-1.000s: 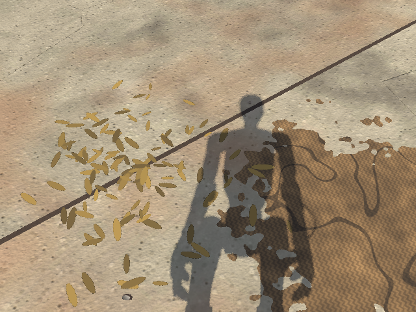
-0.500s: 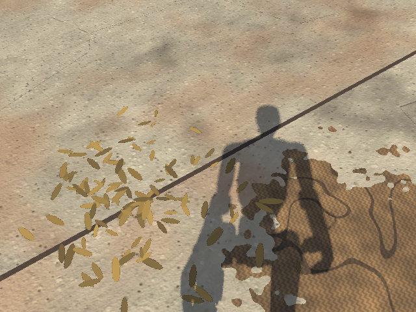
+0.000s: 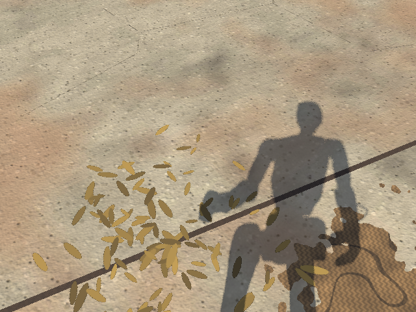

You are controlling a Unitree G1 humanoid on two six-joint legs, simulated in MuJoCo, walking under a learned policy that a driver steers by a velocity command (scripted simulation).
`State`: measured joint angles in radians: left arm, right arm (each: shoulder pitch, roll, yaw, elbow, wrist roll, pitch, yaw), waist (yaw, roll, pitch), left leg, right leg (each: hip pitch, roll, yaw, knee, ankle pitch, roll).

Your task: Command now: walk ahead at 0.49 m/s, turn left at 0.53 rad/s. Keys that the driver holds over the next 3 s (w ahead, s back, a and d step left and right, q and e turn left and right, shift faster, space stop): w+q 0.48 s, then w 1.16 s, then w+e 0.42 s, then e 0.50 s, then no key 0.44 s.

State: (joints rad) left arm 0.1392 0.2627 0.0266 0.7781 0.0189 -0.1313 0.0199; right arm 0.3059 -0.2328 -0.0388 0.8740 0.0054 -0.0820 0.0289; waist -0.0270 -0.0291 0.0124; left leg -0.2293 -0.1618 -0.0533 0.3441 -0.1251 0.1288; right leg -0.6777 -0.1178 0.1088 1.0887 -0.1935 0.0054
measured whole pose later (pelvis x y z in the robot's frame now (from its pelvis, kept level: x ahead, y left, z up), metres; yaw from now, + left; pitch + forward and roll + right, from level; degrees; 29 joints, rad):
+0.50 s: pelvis +0.26 -0.05 +0.00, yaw +18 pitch +2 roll -2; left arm 0.32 0.25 0.06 0.80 0.01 -0.12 0.00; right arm 0.22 -0.31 -0.07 0.70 0.02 -0.03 0.01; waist 0.04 0.06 0.00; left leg -0.70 0.07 -0.09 1.12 -0.20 0.01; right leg -0.14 0.03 -0.10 0.30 -0.19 -0.03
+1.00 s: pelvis +0.48 +0.11 +0.00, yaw +24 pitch +2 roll +1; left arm 0.20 0.30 0.05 0.81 -0.01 -0.08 0.00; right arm 0.32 -0.25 -0.06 0.76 0.00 -0.08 0.03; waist -0.02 -0.05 0.00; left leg -0.19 -0.07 0.04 0.32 -0.17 0.08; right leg -0.64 -0.14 0.03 1.08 -0.22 0.00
